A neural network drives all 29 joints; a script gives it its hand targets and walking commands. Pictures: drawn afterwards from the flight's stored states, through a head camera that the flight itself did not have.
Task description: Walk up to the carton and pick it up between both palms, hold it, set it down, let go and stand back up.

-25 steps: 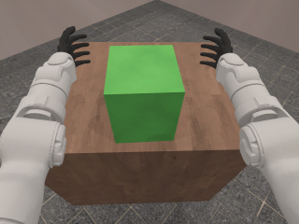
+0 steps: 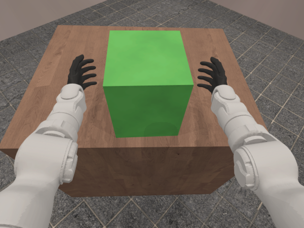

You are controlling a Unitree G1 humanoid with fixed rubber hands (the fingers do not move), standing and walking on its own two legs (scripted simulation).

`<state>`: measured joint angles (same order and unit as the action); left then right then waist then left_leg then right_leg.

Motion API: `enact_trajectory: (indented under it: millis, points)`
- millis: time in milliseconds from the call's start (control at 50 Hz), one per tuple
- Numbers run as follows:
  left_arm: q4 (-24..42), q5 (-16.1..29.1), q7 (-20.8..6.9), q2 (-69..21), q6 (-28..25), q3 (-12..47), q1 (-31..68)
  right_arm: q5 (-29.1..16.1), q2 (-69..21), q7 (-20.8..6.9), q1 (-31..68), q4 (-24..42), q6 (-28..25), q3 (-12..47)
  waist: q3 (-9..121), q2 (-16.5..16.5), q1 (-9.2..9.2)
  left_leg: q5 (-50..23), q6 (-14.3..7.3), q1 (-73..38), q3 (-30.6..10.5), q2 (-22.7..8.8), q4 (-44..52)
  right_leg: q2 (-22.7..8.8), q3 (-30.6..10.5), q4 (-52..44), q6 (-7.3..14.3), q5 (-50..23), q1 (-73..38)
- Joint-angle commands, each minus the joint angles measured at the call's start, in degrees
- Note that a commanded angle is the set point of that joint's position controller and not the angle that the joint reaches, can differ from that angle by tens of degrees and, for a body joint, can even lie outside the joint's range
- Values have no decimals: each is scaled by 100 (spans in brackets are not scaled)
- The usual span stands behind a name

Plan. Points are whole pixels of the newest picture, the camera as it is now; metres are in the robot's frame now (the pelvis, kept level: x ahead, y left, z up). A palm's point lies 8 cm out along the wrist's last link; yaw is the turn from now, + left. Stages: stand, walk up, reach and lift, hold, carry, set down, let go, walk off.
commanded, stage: reach and lift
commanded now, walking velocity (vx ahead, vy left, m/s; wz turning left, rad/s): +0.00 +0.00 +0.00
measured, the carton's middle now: (146, 86) +0.51 +0.03 +0.05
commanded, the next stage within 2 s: none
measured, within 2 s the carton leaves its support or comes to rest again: neither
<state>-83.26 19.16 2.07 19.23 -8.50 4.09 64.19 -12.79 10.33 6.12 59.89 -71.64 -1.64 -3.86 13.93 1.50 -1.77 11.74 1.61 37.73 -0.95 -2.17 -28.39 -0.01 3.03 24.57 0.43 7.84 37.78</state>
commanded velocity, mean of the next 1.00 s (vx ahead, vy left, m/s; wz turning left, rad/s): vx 0.00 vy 0.00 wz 0.00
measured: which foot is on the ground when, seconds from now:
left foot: down 0.00-1.00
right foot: down 0.00-1.00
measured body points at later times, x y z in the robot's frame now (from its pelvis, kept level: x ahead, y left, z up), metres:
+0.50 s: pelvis +0.00 +0.00 -0.01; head +0.09 +0.02 +0.43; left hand +0.49 +0.19 +0.08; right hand +0.48 -0.15 +0.09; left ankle +0.00 +0.13 -0.73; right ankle +0.02 -0.12 -0.73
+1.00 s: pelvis +0.02 +0.02 +0.01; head +0.10 +0.03 +0.46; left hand +0.48 +0.18 +0.08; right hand +0.47 -0.12 +0.09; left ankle +0.00 +0.13 -0.73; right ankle +0.02 -0.12 -0.73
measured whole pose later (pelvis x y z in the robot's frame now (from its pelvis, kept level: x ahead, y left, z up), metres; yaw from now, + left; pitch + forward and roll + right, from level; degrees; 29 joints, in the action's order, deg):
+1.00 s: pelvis +0.02 +0.02 +0.01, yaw -2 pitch +13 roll -1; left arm -69.0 -19.7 3.3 2.9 -11.8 -33.2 55.9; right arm 30.4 -7.2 2.9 49.9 -56.0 -12.1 -40.6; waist 4.1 1.2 1.3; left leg 11.1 0.1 21.7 2.4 -1.5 -20.1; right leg -0.8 1.0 15.9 -1.2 6.4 22.3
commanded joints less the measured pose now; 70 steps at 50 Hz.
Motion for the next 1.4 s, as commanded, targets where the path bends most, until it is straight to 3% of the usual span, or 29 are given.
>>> enact_trajectory:
  millis: [0, 120, 280, 480, 580, 660, 720, 760, 800, 900, 980, 1220, 1380]
  points:
    - [894, 61, 5, 914, -594, 61, 3440, -28, 1192, -46, 3140, 966, -587, -50, 4626, -591, -3, -2369, 394, -1393, 363, 194, -249, 47, 48, 558, -92, -2222, -2490]
    - [560, 90, 20, 834, -834, 161, 3349, -221, 1208, -170, 3102, 585, -859, 149, 4563, -566, 78, -2402, 375, -1123, 341, 170, -409, 35, 12, 734, -78, -2190, -2228]
    - [659, -32, 1, 683, -935, 64, 3306, -307, 1139, -203, 3073, 619, -1010, 262, 4693, -451, 98, -2446, 324, -782, 366, 219, -431, 16, -72, 867, -125, -2567, -2527]
    - [930, -669, 49, 165, -970, -510, 3388, 426, 637, -160, 3089, 980, -1035, -313, 4793, -419, 27, -2512, 329, -991, 402, 239, -242, -4, -70, 681, -112, -2667, -2723]
    - [1138, -1336, 106, -171, -857, -1118, 3354, 1157, 243, -91, 2955, 1163, -977, -916, 4602, -421, 16, -2529, 325, -1127, 491, 272, 1, 6, -87, 511, -111, -2761, -3077]
    - [1454, -2100, 20, -810, -761, -1752, 3357, 2157, -558, -170, 2796, 1452, -936, -1645, 4397, -449, -2, -2541, 312, -1488, 622, 308, 226, 16, -30, 292, -111, -2727, -3298]
    - [1623, -3053, -285, -2225, -757, -2320, 3323, 3341, -2284, -538, 2654, 1582, -1016, -2138, 3984, -453, 88, -2632, 273, -1825, 722, 301, 523, 13, 71, 24, -122, -2740, -3624]
    - [1286, -3736, -622, -3442, -741, -2512, 2929, 4186, -3637, -926, 2367, 1479, -1086, -2267, 3423, -500, 156, -2542, 230, -2051, 781, 274, 735, 0, 146, -171, -124, -2666, -3927]
    - [1146, -4084, -712, -3662, -688, -2730, 2422, 4524, -3896, -1119, 1993, 1440, -1117, -2341, 3082, -509, 290, -2696, 224, -2278, 812, 203, 811, 35, 203, -265, -108, -2530, -4007]
    - [1504, -4188, -590, -3587, -465, -2917, 2133, 4588, -3892, -1123, 1765, 1382, -1148, -2342, 2514, -317, 401, -3110, 244, -2472, 889, 154, 728, 137, 282, -360, -177, -2209, -3890]
    - [1705, -4247, -543, -3710, -371, -2879, 2002, 4692, -3981, -1071, 1619, 1287, -1215, -2344, 2366, -348, 415, -3487, 261, -2802, 930, 117, 559, 180, 334, -404, -198, -2194, -3629]
    - [2047, -4285, -713, -4173, -73, -2743, 1567, 4607, -4622, -1064, 1530, 1698, -1206, -1936, 2191, -194, 460, -2967, 75, -2078, 1003, 235, 709, -20, 173, -65, -336, -3253, -4710]
    - [2171, -4320, -737, -4352, -14, -2685, 1496, 4585, -4683, -1142, 1460, 1742, -1206, -1874, 2268, -238, 468, -3156, 68, -2332, 962, 194, 676, 0, 241, -88, -326, -3083, -4460]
